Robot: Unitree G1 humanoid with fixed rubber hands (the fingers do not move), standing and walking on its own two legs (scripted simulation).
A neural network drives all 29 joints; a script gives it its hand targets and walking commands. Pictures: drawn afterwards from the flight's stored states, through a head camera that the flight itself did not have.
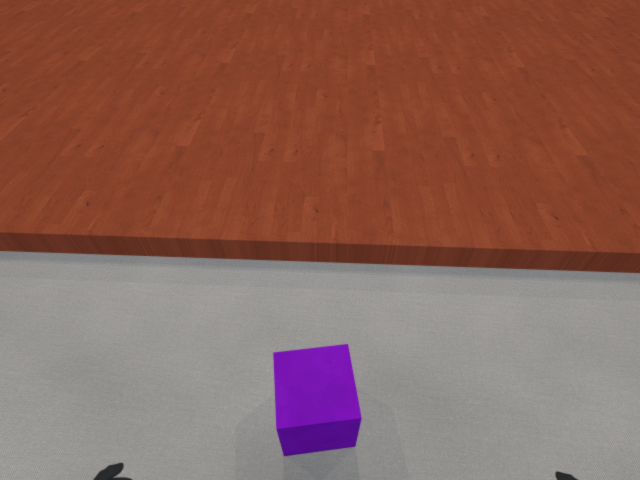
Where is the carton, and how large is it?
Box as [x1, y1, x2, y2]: [273, 344, 361, 455]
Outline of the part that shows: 347,344 273,353 276,428 284,455 341,448 355,445 361,417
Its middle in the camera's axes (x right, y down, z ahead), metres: -0.01 +0.47 +1.11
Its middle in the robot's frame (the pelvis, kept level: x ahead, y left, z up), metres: +0.46 +0.05 -0.66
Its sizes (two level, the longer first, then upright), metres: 0.210 0.200 0.250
